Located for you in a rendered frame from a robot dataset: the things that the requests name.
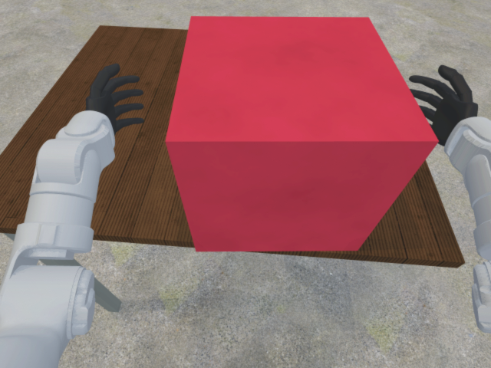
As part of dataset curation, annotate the robot left forearm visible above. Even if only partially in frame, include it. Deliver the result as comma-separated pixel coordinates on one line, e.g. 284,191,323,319
0,110,115,305

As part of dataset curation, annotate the robot right forearm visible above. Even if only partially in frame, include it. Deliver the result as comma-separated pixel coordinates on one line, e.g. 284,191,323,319
444,117,491,261

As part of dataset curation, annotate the right robot hand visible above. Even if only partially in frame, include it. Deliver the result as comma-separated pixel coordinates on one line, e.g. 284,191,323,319
409,65,478,146

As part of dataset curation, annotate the left robot upper arm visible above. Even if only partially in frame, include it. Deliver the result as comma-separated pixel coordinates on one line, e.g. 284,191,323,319
0,265,95,368

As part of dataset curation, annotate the left robot hand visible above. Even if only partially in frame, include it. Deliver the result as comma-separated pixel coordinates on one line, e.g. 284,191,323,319
86,64,144,136

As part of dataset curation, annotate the carton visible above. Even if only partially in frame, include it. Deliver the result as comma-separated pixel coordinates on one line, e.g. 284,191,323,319
165,16,439,251

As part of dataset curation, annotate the table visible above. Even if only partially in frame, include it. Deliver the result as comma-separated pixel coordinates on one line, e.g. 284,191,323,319
0,25,465,312

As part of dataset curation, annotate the right robot upper arm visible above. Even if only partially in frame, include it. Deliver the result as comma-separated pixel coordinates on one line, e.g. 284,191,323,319
472,261,491,334

